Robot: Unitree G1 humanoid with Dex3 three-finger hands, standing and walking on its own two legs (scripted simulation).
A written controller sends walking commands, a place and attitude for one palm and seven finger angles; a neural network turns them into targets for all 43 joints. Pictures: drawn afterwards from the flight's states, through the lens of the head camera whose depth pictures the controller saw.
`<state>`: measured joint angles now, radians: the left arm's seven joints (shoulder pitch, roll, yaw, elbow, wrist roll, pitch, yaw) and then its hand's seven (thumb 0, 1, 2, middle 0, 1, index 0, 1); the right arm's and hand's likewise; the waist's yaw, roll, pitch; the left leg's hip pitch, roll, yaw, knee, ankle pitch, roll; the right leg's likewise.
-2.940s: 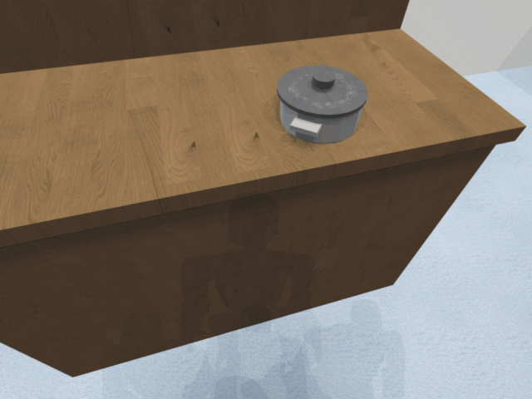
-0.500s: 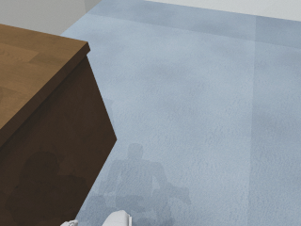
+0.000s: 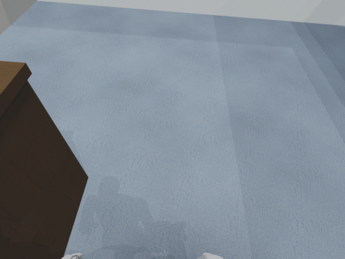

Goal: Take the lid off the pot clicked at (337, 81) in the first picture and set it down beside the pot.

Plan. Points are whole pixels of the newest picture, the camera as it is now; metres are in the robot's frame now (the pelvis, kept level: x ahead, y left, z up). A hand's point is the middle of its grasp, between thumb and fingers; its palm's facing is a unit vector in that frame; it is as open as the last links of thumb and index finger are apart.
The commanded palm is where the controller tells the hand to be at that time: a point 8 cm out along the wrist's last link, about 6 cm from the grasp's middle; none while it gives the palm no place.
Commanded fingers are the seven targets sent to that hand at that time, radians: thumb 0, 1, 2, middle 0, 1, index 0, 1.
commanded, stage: walk to a spot facing it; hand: left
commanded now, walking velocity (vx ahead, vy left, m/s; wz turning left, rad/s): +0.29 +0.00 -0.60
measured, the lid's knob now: out of the picture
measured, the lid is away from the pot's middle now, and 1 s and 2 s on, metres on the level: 0.00 0.00 0.00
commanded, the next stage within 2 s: turn to face it in 0.82 s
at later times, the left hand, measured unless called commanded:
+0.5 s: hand (111, 241) +0.18 +0.18 -0.20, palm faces -0.22 -0.96 -0.17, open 7.4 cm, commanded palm none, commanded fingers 0.00 0.90 0.90 -0.20 -0.30 -0.20 -0.30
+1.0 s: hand (202, 137) +0.55 -0.08 -0.17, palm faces -0.58 -0.78 -0.22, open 7.3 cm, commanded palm none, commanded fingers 0.00 0.90 0.90 -0.20 -0.30 -0.20 -0.30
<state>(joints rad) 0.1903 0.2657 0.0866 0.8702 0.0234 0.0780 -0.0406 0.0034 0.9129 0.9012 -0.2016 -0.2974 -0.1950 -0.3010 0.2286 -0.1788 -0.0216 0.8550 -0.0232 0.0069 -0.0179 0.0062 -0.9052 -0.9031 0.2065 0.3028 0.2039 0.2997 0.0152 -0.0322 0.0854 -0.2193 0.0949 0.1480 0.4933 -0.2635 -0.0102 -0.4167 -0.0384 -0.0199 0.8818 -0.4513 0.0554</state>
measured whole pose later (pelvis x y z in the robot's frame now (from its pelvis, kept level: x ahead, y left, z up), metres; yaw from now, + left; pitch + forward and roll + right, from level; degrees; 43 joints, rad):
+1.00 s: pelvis +0.30 -0.14 -0.03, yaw -34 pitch -1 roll +0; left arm 0.04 0.22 0.06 0.88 0.02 -0.04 -0.02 0.00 0.91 0.90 -0.20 -0.30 -0.20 -0.30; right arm 0.41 -0.18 -0.05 1.04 -0.01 -0.01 -0.01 0.01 -0.91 -0.90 0.20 0.30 0.20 0.30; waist -0.07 0.00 0.14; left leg -0.32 0.18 0.11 1.23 -0.49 -0.05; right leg -0.45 -0.01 -0.14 0.69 -0.22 -0.09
